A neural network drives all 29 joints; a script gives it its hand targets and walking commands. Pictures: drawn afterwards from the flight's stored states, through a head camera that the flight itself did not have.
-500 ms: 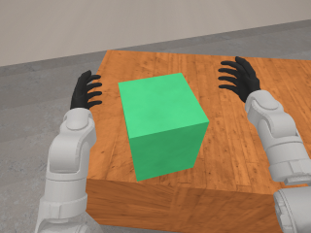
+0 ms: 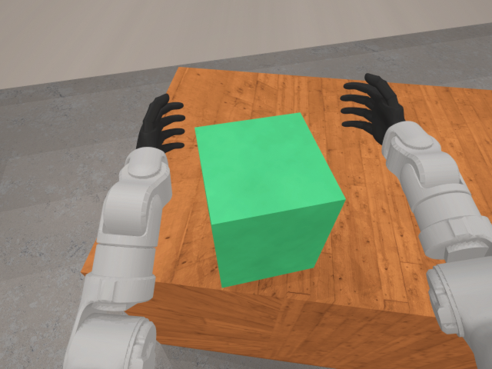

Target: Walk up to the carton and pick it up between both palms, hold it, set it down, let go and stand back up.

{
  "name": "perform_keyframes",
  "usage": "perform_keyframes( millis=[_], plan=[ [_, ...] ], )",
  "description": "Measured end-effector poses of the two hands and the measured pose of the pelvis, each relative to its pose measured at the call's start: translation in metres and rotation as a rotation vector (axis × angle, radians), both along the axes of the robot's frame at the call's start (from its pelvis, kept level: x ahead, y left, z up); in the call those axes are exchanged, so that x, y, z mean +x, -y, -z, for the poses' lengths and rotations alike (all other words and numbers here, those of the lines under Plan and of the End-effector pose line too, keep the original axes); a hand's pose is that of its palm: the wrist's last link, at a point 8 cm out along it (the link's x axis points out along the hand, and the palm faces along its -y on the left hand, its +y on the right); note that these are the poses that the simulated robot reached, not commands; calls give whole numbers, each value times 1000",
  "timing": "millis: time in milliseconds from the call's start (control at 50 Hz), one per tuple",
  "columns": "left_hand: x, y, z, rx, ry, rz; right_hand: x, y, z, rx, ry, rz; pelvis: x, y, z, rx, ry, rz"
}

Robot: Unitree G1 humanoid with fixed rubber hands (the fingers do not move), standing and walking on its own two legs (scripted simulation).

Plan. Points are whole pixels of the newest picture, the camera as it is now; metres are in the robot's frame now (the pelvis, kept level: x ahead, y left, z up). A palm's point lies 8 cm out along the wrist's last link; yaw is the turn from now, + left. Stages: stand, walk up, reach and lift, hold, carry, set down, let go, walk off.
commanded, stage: reach and lift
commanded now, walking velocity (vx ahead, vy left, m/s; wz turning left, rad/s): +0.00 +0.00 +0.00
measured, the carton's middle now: (259, 203) +0.38 +0.00 +0.03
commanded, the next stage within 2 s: none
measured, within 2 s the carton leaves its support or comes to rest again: neither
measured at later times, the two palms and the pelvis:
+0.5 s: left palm (168, 179) +0.37 +0.15 +0.10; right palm (372, 159) +0.42 -0.18 +0.10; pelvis +0.00 +0.00 +0.00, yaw +0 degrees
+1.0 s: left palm (179, 181) +0.37 +0.13 +0.10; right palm (350, 159) +0.42 -0.14 +0.10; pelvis +0.00 +0.00 +0.00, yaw +0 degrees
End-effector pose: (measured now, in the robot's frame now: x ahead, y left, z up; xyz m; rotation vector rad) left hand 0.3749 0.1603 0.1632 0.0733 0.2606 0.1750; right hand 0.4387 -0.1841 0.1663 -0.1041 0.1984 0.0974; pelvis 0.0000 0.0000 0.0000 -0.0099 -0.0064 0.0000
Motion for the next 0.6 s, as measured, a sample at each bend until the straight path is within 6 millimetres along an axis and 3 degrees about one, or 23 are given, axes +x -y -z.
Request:
perform_keyframes(
  millis=[80, 160, 300, 600],
  plan=[
    [-1, 6, 5, -17, 24, 5, -7, 8, 21, -4, -31, 18, -1, 0, 0, 0, 1, 0],
    [-2, 1, 23, -14, 1, -14, -17, 13, 41, -2, -48, 28, -2, 1, 0, 1, 2, 0],
    [-9, 3, 62, -22, -21, -17, -25, 0, 59, 47, 1, 2, -5, 2, 0, 2, -20, 1],
    [1, 11, 66, -27, 37, -41, -10, -7, 64, 62, 13, 8, 1, 2, 1, 3, -74, 2]
  ],
)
